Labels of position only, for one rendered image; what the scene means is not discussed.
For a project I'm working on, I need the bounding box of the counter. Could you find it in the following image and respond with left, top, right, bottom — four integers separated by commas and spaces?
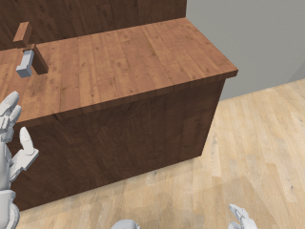
0, 0, 238, 212

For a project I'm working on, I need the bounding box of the left robot hand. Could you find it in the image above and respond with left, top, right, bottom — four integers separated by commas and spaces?
0, 91, 39, 191

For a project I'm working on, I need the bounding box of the right robot hand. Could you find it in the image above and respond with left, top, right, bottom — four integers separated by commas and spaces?
228, 203, 258, 229

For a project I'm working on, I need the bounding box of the tap lever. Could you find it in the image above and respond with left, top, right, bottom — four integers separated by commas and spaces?
16, 50, 34, 78

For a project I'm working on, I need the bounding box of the robot left thigh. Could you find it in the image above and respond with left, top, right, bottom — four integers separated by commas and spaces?
111, 219, 141, 229

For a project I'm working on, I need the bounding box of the left robot forearm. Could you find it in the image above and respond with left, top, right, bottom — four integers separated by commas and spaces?
0, 190, 20, 229

